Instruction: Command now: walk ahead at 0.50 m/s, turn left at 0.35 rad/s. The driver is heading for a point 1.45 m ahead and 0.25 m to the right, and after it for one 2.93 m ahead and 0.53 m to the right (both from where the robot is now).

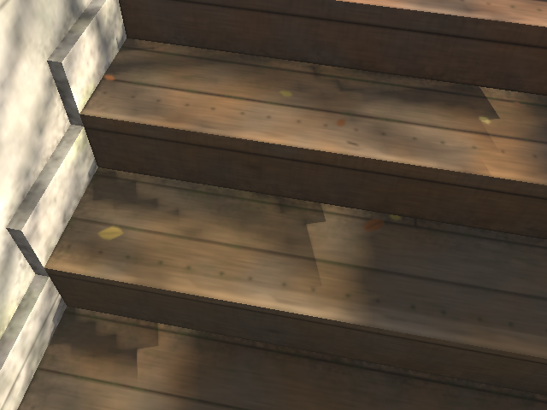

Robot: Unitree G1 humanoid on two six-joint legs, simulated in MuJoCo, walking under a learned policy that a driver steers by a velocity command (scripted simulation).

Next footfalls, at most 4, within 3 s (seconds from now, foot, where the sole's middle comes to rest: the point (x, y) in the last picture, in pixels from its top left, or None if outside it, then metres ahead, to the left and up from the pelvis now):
0.36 right None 0.35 -0.11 -0.61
0.80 left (291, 259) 0.67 -0.02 -0.45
1.20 right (416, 259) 0.67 -0.29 -0.45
1.66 left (224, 115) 0.91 0.12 -0.27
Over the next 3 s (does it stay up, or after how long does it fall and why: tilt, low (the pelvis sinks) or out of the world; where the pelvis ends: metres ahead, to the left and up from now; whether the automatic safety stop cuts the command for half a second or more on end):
stays up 1.21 -0.02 0.65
